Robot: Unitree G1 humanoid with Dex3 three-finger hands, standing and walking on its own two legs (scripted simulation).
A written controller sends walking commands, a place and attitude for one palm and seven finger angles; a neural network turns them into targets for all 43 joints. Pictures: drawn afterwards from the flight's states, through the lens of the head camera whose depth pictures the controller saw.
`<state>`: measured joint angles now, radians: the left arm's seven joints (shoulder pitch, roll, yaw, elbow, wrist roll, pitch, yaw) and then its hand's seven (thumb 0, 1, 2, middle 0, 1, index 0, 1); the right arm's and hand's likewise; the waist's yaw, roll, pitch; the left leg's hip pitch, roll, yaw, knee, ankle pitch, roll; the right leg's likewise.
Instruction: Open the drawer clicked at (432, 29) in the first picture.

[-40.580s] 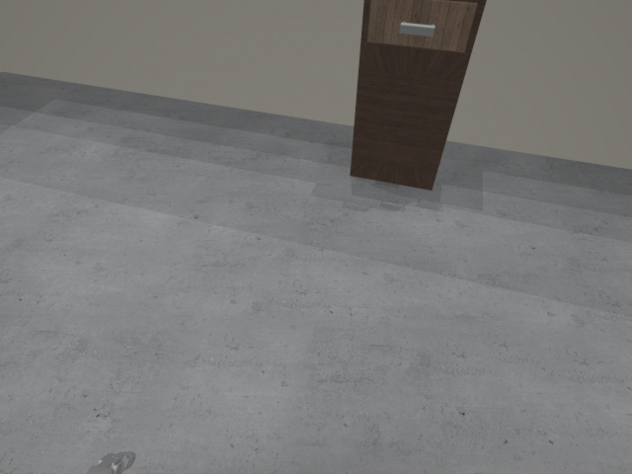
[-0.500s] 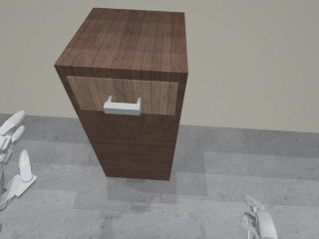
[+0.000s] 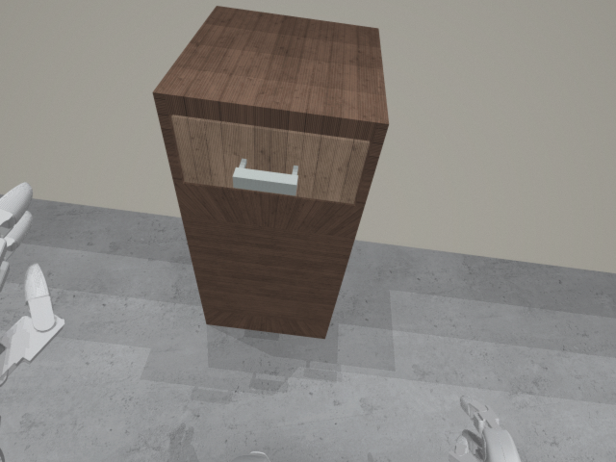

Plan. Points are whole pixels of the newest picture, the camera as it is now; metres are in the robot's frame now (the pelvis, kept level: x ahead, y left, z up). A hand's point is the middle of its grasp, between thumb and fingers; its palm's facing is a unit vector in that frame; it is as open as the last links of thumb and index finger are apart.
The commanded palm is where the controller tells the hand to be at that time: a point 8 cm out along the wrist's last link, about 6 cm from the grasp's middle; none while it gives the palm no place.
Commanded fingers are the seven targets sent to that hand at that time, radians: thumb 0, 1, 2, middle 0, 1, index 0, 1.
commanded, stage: step back with the hand held close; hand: left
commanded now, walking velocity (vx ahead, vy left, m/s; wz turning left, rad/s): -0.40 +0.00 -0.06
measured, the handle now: (267, 174) +0.62 +0.11 -0.01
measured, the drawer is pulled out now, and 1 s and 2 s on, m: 0.00 0.00 0.00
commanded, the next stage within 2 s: stop stepping back and stand still in 0.28 s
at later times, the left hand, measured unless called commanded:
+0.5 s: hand out of the picture +0.08 +0.21 +0.19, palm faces +0.28 -0.85 -0.44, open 7.4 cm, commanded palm +0.03 +0.25 +0.19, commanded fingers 0.00 0.90 0.90 -0.20 -0.30 -0.20 -0.30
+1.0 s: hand out of the picture +0.00 +0.24 +0.18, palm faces +0.36 -0.80 -0.48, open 7.4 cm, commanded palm -0.06 +0.28 +0.19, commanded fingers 0.00 0.90 0.90 -0.20 -0.30 -0.20 -0.30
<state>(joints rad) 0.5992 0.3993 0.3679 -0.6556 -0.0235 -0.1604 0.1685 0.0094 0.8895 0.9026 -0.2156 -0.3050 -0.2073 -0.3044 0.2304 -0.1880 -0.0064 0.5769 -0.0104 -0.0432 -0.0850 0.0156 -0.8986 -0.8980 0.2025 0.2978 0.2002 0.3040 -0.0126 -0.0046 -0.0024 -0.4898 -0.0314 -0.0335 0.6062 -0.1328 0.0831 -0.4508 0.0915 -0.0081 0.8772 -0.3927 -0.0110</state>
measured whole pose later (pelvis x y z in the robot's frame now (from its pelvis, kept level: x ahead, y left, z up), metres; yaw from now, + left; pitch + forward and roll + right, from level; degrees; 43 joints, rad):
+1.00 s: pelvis -0.19 +0.00 +0.01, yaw -1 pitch +1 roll +0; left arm 0.63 0.42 0.39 -0.62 -0.04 -0.18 0.17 0.01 0.89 0.90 -0.21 -0.30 -0.20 -0.30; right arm 0.22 -0.15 0.03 0.60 -0.01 -0.15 -0.05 0.02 -0.90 -0.90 0.20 0.30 0.20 0.30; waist -0.02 -0.03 0.00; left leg -0.25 0.03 0.06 0.54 -0.30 -0.01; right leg -0.34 0.00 -0.08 0.71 -0.40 0.01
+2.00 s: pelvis -0.20 +0.02 +0.01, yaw -1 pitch +1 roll +0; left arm 0.29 0.30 0.07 0.43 0.04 0.02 0.00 0.00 0.90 0.90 -0.20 -0.30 -0.20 -0.30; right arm 0.12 -0.30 -0.01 0.79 -0.02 -0.03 0.02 0.01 -0.90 -0.90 0.20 0.30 0.20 0.30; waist -0.01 0.07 0.03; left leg -0.35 0.00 0.07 0.59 -0.25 0.03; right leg -0.31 -0.01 -0.10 0.60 -0.30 -0.04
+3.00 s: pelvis -0.19 +0.02 +0.02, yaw -1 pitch -2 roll +0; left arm 0.19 0.19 0.01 1.12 0.01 -0.01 0.02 0.00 0.91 0.90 -0.21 -0.30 -0.20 -0.30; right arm 0.24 -0.21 0.00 1.13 -0.02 0.00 -0.02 0.01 -0.90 -0.90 0.20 0.30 0.20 0.30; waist -0.01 0.00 0.06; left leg -0.17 0.00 0.07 0.36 -0.16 0.02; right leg -0.13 0.01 -0.10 0.36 -0.21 -0.04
